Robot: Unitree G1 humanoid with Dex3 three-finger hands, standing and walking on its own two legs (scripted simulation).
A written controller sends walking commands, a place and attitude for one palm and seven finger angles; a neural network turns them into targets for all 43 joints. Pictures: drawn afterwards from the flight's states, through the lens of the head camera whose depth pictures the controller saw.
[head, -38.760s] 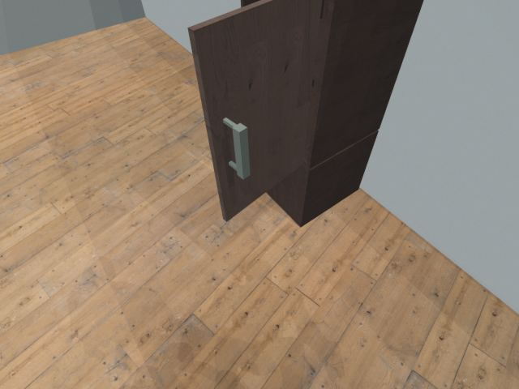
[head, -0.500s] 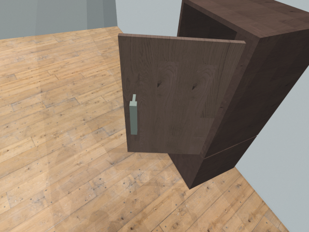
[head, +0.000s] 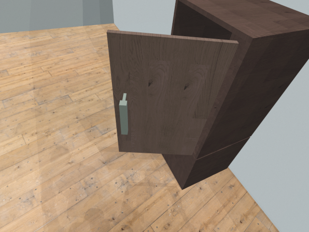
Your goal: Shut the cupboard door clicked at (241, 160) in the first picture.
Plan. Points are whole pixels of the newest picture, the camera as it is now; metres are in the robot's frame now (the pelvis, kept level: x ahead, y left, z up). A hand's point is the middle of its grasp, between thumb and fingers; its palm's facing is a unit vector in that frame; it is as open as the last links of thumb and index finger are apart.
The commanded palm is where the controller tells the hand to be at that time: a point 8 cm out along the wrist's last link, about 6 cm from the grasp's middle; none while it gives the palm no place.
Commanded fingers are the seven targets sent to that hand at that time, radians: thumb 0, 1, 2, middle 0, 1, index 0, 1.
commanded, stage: shuffle to correct the standing spot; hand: left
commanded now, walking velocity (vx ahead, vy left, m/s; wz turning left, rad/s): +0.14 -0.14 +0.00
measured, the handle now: (124, 114) +0.52 +0.15 -0.03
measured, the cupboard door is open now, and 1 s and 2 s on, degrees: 64 64 64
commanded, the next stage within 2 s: come to a stop and stand still in 0.24 s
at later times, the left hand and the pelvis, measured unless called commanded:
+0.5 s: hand out of the picture +0.05 +0.11 -0.19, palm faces +0.11 -0.99 -0.11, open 7.3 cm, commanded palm none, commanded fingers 0.00 0.90 0.90 -0.20 -0.30 -0.20 -0.30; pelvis +0.08 -0.04 +0.00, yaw +3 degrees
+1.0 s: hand out of the picture +0.04 +0.11 -0.17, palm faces +0.09 -0.98 -0.17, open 7.4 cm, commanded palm none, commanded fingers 0.00 0.90 0.90 -0.20 -0.30 -0.20 -0.30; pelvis +0.05 -0.05 +0.01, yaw +3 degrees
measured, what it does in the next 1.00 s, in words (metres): steps on the spot: left foot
